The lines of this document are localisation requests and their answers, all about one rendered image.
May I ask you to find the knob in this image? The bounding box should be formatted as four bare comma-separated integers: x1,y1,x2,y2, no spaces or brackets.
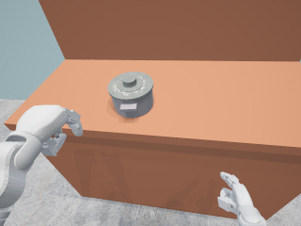
122,74,137,87

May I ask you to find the robot right hand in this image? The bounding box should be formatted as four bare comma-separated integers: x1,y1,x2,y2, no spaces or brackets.
217,171,254,215

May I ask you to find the right robot forearm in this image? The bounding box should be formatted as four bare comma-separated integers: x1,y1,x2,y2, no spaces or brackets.
236,204,267,226

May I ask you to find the robot left hand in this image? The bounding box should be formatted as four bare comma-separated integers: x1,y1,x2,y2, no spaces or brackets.
15,105,83,156

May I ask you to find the left robot forearm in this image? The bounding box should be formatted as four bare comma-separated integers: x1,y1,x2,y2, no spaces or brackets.
0,131,43,226

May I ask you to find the lid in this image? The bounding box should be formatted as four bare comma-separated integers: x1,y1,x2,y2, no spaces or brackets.
107,72,153,102

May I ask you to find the table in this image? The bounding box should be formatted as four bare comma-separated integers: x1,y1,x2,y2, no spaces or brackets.
4,0,301,220

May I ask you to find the pot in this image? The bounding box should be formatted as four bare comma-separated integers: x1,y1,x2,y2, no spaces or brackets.
111,90,153,118

